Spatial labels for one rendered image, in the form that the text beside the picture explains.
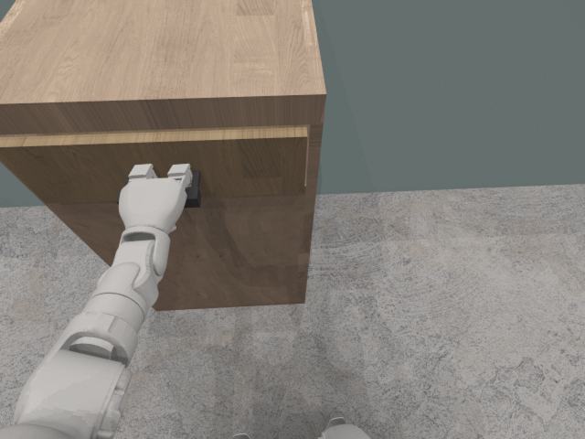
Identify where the left robot hand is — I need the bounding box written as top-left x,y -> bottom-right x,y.
119,164 -> 193,235

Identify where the left robot forearm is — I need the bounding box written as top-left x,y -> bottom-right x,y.
13,226 -> 170,425

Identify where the left robot upper arm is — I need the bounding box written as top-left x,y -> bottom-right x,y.
0,349 -> 133,439

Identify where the robot right shin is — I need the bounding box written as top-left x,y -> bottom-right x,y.
324,417 -> 347,432

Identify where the handle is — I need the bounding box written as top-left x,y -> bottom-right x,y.
116,170 -> 201,208

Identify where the cabinet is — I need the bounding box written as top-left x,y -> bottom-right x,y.
0,0 -> 326,311

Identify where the drawer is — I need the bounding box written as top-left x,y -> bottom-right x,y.
0,125 -> 307,203

